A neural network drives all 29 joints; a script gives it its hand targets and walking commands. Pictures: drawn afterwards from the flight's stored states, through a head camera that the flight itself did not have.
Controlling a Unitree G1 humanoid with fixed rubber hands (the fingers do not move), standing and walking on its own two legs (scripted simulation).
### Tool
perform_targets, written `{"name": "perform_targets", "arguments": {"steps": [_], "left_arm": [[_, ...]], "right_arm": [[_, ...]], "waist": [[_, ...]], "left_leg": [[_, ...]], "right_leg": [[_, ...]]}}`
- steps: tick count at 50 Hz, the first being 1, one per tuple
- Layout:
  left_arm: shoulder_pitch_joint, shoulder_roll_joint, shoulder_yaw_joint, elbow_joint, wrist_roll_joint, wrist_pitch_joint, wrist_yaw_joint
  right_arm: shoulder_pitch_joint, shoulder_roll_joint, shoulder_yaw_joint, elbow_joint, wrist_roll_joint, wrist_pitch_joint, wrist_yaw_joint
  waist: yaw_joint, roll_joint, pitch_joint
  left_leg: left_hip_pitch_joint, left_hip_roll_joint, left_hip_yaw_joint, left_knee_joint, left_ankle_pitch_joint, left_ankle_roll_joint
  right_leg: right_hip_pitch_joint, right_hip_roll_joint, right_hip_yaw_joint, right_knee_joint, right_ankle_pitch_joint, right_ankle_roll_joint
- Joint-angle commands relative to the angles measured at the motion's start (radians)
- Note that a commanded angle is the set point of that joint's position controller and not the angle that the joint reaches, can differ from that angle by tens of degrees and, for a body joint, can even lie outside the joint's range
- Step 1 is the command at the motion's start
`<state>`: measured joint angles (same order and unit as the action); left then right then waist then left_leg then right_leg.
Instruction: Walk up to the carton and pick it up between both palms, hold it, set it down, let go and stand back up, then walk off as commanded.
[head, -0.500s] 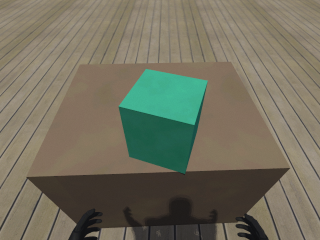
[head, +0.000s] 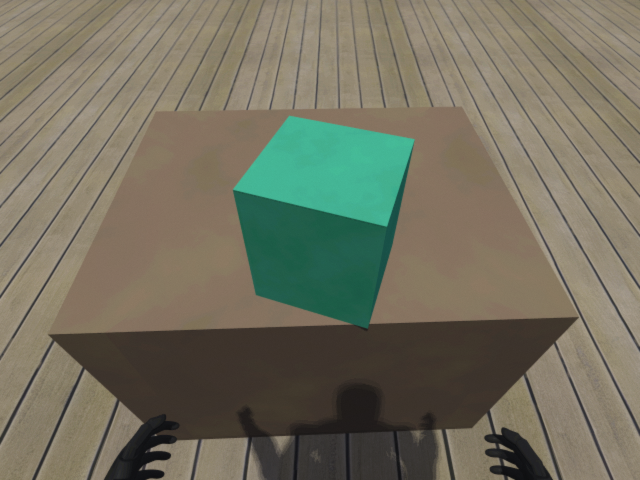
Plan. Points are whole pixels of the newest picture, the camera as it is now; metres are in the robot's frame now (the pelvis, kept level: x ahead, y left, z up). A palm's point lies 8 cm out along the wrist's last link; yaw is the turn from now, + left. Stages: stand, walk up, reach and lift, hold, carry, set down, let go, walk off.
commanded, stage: stand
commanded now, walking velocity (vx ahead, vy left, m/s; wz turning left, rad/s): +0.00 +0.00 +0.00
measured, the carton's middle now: (329, 223) +0.52 +0.02 +0.01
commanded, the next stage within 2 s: walk up in 0.74 s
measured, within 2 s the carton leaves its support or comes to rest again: neither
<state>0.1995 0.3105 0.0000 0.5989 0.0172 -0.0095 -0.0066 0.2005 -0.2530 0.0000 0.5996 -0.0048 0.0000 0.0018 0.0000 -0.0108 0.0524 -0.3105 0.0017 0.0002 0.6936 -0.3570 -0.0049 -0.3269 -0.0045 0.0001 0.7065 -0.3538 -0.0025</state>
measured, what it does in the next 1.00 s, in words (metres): stands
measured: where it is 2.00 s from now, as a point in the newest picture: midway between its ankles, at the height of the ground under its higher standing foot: outside the picture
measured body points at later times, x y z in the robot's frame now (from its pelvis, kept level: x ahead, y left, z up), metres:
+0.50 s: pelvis -0.01 +0.00 +0.00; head +0.00 +0.01 +0.45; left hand +0.16 +0.27 -0.08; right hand +0.15 -0.25 -0.08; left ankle +0.01 +0.12 -0.72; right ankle +0.02 -0.12 -0.72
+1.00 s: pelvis -0.01 +0.01 +0.00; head -0.01 +0.01 +0.45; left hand +0.15 +0.28 -0.07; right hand +0.15 -0.25 -0.08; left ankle +0.01 +0.12 -0.72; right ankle +0.02 -0.12 -0.72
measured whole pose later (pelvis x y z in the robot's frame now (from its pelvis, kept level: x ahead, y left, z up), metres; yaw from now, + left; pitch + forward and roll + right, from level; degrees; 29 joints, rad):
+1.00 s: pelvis -0.01 +0.01 +0.00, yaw +0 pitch -3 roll -1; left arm 0.20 0.33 0.00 0.60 0.01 -0.02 -0.02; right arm 0.21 -0.29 0.00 0.60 -0.01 0.00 0.02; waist 0.00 0.00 0.04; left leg -0.31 0.00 0.00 0.69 -0.34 0.02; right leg -0.31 0.00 0.00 0.68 -0.34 0.00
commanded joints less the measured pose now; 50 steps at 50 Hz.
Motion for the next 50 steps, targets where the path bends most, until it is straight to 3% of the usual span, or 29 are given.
{"name": "perform_targets", "arguments": {"steps": [1, 6, 7, 10, 11, 18, 23, 26, 31, 33, 34, 35, 39, 43, 44, 45, 46, 47, 48, 50], "left_arm": [[-0.068, 0.186, 0.086, -0.072, -0.012, -0.04, 0.004], [-0.074, 0.192, 0.083, -0.07, -0.013, -0.041, 0.006], [-0.053, 0.183, 0.079, -0.068, -0.02, -0.038, 0.003], [-0.061, 0.198, 0.08, -0.069, -0.02, -0.04, 0.004], [-0.056, 0.191, 0.082, -0.069, -0.02, -0.038, 0.003], [-0.05, 0.21, 0.085, -0.06, -0.014, -0.044, 0.007], [-0.045, 0.209, 0.081, -0.056, -0.021, -0.044, 0.005], [-0.05, 0.197, 0.084, -0.065, -0.025, -0.041, 0.003], [-0.048, 0.21, 0.083, -0.053, -0.022, -0.044, 0.002], [-0.044, 0.214, 0.084, -0.047, -0.024, -0.043, 0.003], [-0.058, 0.211, 0.083, -0.048, -0.022, -0.04, 0.005], [-0.062, 0.215, 0.08, -0.047, -0.021, -0.039, 0.003], [-0.056, 0.217, 0.079, -0.042, -0.025, -0.044, 0.002], [-0.053, 0.218, 0.084, -0.041, -0.024, -0.043, 0.001], [-0.063, 0.21, 0.079, -0.041, -0.022, -0.043, 0.004], [-0.058, 0.214, 0.077, -0.035, -0.025, -0.045, 0.002], [-0.05, 0.206, 0.075, -0.036, -0.028, -0.047, -0.001], [0.03, 0.223, 0.095, -0.078, 0.002, -0.048, -0.012], [0.01, 0.232, 0.105, -0.085, 0.008, -0.044, -0.017], [-0.018, 0.212, 0.109, -0.115, 0.005, -0.042, -0.028]], "right_arm": [[-0.071, -0.236, -0.091, -0.077, -0.007, -0.046, -0.004], [-0.034, -0.243, -0.091, -0.063, -0.004, -0.044, -0.004], [-0.049, -0.248, -0.088, -0.06, -0.006, -0.044, -0.004], [-0.043, -0.248, -0.091, -0.062, -0.007, -0.043, -0.004], [-0.05, -0.254, -0.089, -0.058, -0.005, -0.044, -0.004], [-0.052, -0.247, -0.087, -0.062, -0.004, -0.041, -0.004], [-0.045, -0.267, -0.089, -0.053, -0.003, -0.046, -0.001], [-0.075, -0.274, -0.091, -0.059, -0.002, -0.047, -0.003], [-0.077, -0.264, -0.086, -0.059, -0.006, -0.051, 0.002], [-0.057, -0.257, -0.084, -0.05, -0.004, -0.049, 0.005], [-0.074, -0.263, -0.085, -0.055, -0.002, -0.051, 0.006], [-0.068, -0.273, -0.091, -0.05, 0.001, -0.051, 0.002], [-0.049, -0.282, -0.093, -0.038, -0.001, -0.051, 0.003], [-0.057, -0.273, -0.089, -0.044, -0.001, -0.051, 0.005], [-0.065, -0.269, -0.089, -0.042, -0.003, -0.052, 0.003], [-0.047, -0.261, -0.085, -0.035, -0.001, -0.05, 0.004], [-0.056, -0.284, -0.09, -0.037, -0.002, -0.051, 0.004], [0.069, -0.305, -0.116, -0.061, -0.024, -0.057, 0.014], [0.079, -0.295, -0.115, -0.06, -0.036, -0.054, 0.02], [0.121, -0.326, -0.124, -0.076, -0.044, -0.054, 0.022]], "waist": [[-0.002, 0.027, -0.117], [-0.017, -0.016, -0.114], [0.0, 0.012, -0.122], [-0.009, -0.003, -0.12], [-0.003, 0.022, -0.156], [-0.005, 0.004, -0.138], [-0.007, 0.024, -0.114], [0.018, 0.034, -0.142], [0.002, 0.053, -0.116], [0.003, 0.03, -0.123], [0.003, 0.056, -0.107], [0.0, 0.019, -0.108], [-0.01, 0.018, -0.123], [-0.002, 0.045, -0.117], [0.003, 0.012, -0.099], [-0.007, 0.017, -0.115], [0.005, 0.034, -0.118], [-0.003, 0.033, -0.179], [-0.015, 0.037, -0.104], [-0.036, 0.1, -0.018]], "left_leg": [[0.054, 0.091, -0.076, -0.133, 0.166, 0.04], [0.056, 0.091, -0.073, -0.124, 0.173, 0.038], [0.06, 0.09, -0.079, -0.121, 0.184, 0.041], [0.062, 0.091, -0.078, -0.123, 0.19, 0.042], [0.081, 0.096, -0.07, -0.118, 0.205, 0.038], [0.072, 0.092, -0.068, -0.11, 0.22, 0.035], [0.059, 0.093, -0.086, -0.136, 0.153, 0.04], [0.031, 0.114, -0.117, -0.164, 0.148, 0.044], [0.027, 0.117, -0.123, -0.178, 0.139, 0.045], [0.047, 0.123, -0.125, -0.191, 0.132, 0.044], [0.036, 0.116, -0.116, -0.19, 0.133, 0.04], [0.039, 0.115, -0.122, -0.187, 0.109, 0.04], [0.07, 0.111, -0.11, -0.177, 0.143, 0.038], [0.042, 0.114, -0.121, -0.192, 0.117, 0.042], [0.052, 0.115, -0.116, -0.199, 0.125, 0.04], [0.068, 0.116, -0.118, -0.197, 0.126, 0.038], [0.052, 0.125, -0.135, -0.206, 0.125, 0.045], [0.101, 0.084, -0.158, -0.193, -0.211, 0.111], [0.073, 0.108, -0.231, -0.236, -0.392, 0.136], [0.116, 0.189, -0.363, -0.338, -0.498, 0.181]], "right_leg": [[0.073, -0.102, 0.103, -0.142, 0.193, -0.043], [0.066, -0.106, 0.1, -0.142, 0.225, -0.043], [0.074, -0.102, 0.092, -0.142, 0.212, -0.04], [0.076, -0.109, 0.099, -0.142, 0.22, -0.044], [0.088, -0.109, 0.099, -0.144, 0.238, -0.041], [0.092, -0.117, 0.106, -0.152, 0.269, -0.046], [0.076, -0.113, 0.112, -0.17, 0.183, -0.046], [0.117, -0.098, 0.083, -0.145, 0.187, -0.041], [0.107, -0.101, 0.091, -0.151, 0.186, -0.039], [0.1, -0.099, 0.086, -0.15, 0.165, -0.035], [0.089, -0.101, 0.094, -0.162, 0.169, -0.04], [0.092, -0.102, 0.098, -0.174, 0.158, -0.042], [0.083, -0.106, 0.098, -0.176, 0.175, -0.038], [0.093, -0.106, 0.101, -0.178, 0.147, -0.039], [0.079, -0.105, 0.094, -0.177, 0.146, -0.04], [0.084, -0.108, 0.104, -0.184, 0.135, -0.039], [0.101, -0.099, 0.086, -0.171, 0.158, -0.035], [0.087, -0.06, 0.078, -0.151, -0.215, -0.08], [-0.021, -0.058, 0.097, -0.119, -0.34, -0.083], [-0.186, -0.02, 0.043, -0.043, -0.293, -0.063]]}}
